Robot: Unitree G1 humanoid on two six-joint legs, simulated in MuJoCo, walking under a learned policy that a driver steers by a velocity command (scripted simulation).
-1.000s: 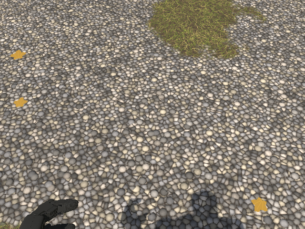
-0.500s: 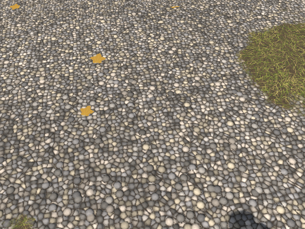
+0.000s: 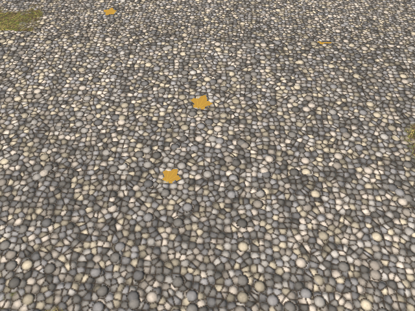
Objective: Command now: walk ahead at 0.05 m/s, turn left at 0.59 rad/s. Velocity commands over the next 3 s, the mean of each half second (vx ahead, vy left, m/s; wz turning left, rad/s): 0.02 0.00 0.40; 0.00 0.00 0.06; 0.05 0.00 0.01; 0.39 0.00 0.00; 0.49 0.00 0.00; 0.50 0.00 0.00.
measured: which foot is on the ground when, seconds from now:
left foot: down 0.00-0.00, up 0.02-0.36, down 0.38-1.00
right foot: down 0.00-0.38, up 0.40-0.66, down 0.68-1.00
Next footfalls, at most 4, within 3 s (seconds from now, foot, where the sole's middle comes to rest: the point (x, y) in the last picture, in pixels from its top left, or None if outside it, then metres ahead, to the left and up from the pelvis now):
0.38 left None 0.03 0.13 -0.77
0.68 right None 0.06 -0.12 -0.77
1.92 right None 0.34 -0.13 -0.77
2.50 left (179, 255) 0.66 0.12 -0.77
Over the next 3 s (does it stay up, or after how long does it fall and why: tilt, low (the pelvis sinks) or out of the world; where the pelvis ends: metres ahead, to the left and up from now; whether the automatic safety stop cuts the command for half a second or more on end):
stays up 0.79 0.01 0.00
